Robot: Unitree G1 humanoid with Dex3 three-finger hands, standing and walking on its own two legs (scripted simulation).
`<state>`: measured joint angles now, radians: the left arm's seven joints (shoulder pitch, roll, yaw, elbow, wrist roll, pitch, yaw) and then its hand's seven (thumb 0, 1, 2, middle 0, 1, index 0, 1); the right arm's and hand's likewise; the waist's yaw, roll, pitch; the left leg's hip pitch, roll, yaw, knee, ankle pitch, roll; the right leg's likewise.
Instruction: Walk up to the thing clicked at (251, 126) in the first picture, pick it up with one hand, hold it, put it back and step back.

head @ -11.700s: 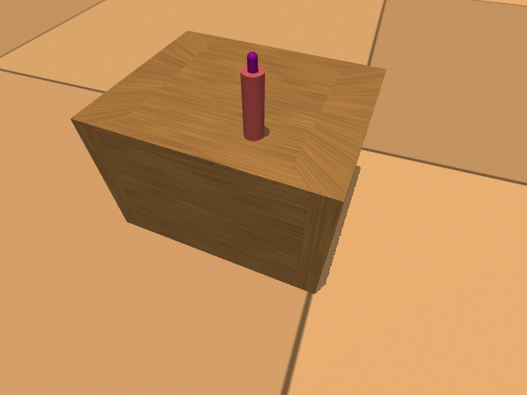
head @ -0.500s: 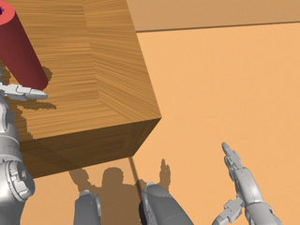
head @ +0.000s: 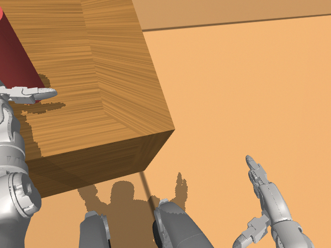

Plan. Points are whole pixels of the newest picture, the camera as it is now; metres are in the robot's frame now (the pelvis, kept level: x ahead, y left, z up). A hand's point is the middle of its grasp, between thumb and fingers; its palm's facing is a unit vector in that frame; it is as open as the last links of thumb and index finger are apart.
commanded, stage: close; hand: left
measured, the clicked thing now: (3, 53) +0.53 +0.21 +0.08
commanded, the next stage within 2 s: settle in 0.32 s
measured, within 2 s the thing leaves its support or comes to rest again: leaves its support in 0.56 s
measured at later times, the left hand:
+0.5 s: hand (17, 80) +0.52 +0.21 +0.02, palm faces +0.21 -0.98 +0.00, open 9.7 cm
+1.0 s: hand (9, 63) +0.52 +0.21 +0.07, palm faces +0.20 -0.98 -0.01, open 10.0 cm
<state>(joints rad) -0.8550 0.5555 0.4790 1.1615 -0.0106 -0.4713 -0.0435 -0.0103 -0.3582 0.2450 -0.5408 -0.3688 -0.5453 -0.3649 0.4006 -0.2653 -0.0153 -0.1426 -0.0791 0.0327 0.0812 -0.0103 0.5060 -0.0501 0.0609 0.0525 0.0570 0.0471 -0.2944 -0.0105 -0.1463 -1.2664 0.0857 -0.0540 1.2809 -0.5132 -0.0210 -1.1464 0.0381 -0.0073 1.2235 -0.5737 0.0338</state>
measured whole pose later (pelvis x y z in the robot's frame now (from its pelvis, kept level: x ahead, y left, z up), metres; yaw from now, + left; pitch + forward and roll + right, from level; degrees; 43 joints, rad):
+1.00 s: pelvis +0.00 +0.00 +0.02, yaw +1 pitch +25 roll -4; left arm -0.85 0.52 0.44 1.12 -0.03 -0.40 -0.04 -0.01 -0.51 1.09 -0.79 -1.14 -0.81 -1.16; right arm 0.38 -0.24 0.00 -0.05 -0.06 0.06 0.06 -0.01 0.51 -0.06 0.06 0.05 0.05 0.05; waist -0.25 0.00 -0.14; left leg -1.15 0.08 -0.04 1.19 -0.48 -0.02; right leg -1.04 0.03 0.00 1.14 -0.54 0.03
